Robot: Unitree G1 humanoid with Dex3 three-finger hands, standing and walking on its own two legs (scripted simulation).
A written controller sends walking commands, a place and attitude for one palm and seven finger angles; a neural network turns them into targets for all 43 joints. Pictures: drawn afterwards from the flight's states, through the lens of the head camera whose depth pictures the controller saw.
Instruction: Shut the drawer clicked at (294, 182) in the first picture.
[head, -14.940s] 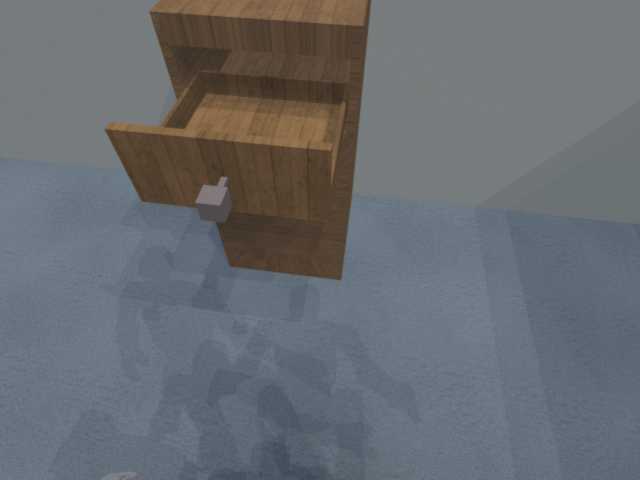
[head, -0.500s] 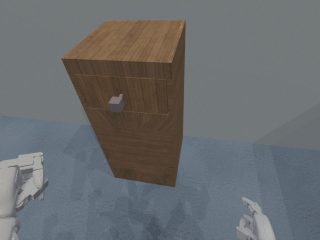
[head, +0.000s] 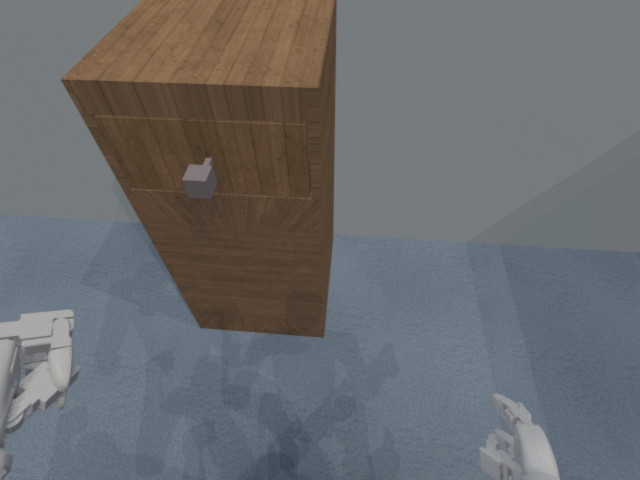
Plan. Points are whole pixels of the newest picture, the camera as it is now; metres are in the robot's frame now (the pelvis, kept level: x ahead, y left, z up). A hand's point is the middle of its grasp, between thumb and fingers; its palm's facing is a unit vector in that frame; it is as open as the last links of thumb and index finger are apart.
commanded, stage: step back with the hand held close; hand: left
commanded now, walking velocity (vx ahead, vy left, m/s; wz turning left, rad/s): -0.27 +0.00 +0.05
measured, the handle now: (203, 174) +0.63 +0.26 -0.01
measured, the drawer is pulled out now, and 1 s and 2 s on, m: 0.00 0.00 0.00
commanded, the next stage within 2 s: stop stepping back and stand still in 0.90 s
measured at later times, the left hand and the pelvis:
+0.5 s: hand out of the picture +0.07 +0.26 +0.16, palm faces +0.45 -0.75 -0.49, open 3.3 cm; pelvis -0.10 +0.01 -0.02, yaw +7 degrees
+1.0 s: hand out of the picture -0.03 +0.21 +0.16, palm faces +0.26 -0.84 -0.47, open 3.3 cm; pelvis -0.24 -0.01 -0.01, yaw -2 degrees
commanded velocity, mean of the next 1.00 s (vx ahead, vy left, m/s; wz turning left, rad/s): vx -0.33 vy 0.00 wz -0.03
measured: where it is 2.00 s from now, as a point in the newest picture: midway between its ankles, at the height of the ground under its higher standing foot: outside the picture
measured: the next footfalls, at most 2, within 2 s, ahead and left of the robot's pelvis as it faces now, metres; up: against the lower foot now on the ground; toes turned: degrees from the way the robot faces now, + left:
left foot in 0.64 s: -0.04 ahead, +0.11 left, +0.00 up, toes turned +5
right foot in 0.94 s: -0.28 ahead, -0.12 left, +0.00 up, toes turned +0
